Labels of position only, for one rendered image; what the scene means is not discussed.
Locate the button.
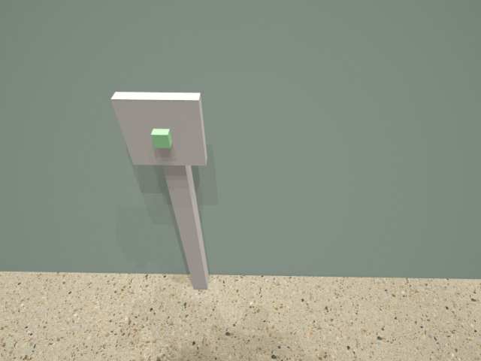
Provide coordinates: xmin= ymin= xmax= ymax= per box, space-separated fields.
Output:
xmin=151 ymin=129 xmax=172 ymax=148

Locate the panel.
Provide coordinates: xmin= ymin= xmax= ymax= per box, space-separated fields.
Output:
xmin=111 ymin=92 xmax=209 ymax=290

